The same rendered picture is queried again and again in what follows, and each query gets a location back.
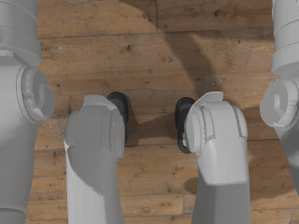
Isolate robot right upper arm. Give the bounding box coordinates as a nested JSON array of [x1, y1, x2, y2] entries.
[[259, 76, 299, 196]]

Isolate left robot thigh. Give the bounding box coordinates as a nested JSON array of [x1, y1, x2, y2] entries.
[[65, 105, 125, 224]]

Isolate right robot forearm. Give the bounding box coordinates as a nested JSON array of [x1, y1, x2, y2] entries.
[[271, 0, 299, 78]]

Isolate robot left foot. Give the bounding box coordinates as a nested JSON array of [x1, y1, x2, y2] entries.
[[107, 91, 129, 145]]

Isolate left robot forearm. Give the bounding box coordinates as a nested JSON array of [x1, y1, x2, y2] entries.
[[0, 0, 42, 68]]

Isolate robot left upper arm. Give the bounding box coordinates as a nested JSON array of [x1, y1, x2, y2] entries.
[[0, 64, 55, 224]]

